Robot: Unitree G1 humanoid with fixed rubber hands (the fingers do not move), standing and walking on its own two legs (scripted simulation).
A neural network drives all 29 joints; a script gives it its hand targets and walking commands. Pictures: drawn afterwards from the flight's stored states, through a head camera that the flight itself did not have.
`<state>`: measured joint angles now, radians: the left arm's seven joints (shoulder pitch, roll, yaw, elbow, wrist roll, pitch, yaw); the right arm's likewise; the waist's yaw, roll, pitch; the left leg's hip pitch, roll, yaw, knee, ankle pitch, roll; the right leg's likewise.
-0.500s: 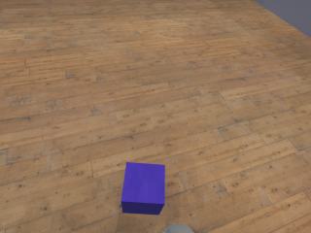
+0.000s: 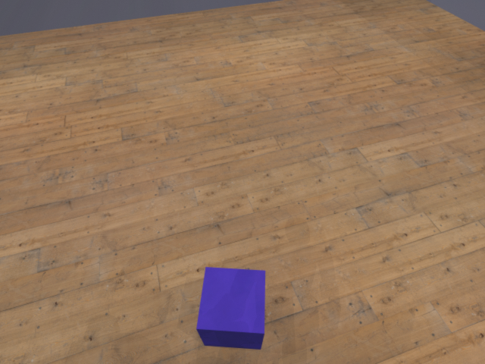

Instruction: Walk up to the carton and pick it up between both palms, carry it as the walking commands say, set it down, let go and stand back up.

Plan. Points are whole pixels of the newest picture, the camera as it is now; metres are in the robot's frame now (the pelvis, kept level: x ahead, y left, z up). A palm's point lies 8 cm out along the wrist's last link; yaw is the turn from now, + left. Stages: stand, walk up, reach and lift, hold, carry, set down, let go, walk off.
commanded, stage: walk up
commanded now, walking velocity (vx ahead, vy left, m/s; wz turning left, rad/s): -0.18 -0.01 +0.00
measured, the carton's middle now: (233, 309) +0.40 +0.03 -0.65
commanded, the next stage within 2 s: none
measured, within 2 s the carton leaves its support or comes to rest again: neither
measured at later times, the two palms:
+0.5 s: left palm out of the picture -0.06 +0.23 -0.14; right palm out of the picture +0.00 -0.25 -0.15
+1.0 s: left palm out of the picture -0.08 +0.23 -0.14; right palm out of the picture -0.07 -0.21 -0.15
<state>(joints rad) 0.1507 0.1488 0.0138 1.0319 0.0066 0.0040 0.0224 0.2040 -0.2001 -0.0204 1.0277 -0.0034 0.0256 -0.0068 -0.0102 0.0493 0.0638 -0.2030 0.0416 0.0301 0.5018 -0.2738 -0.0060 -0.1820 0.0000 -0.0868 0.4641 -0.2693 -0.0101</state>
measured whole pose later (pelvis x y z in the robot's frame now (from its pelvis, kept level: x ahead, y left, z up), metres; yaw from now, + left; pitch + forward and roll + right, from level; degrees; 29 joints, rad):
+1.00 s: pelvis -0.05 +0.02 +0.00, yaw -1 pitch +0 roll -1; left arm 0.33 0.13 0.03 1.13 0.03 0.01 0.02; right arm 0.34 -0.17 -0.03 1.11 -0.03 0.01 -0.02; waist 0.03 0.03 -0.01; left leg -0.12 0.01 0.08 0.51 -0.43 0.01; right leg -0.28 -0.02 -0.03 0.49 -0.22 0.01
